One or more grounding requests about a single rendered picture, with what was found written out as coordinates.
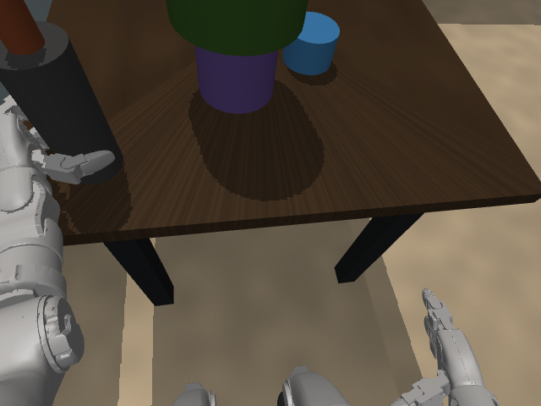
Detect right robot arm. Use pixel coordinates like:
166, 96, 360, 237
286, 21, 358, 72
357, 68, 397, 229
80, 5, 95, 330
448, 385, 500, 406

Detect potted plant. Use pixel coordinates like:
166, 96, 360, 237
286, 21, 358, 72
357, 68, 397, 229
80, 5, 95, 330
166, 0, 309, 114

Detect table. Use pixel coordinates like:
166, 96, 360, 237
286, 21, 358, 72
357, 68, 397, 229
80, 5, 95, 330
23, 0, 541, 306

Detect right robot hand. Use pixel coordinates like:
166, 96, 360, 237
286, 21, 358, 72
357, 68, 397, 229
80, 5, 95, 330
389, 288, 485, 406

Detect left robot hand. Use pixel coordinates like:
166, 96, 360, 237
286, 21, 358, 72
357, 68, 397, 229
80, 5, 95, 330
0, 95, 115, 184

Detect left robot arm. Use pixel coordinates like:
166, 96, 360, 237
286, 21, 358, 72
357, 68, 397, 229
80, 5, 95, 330
0, 167, 85, 406

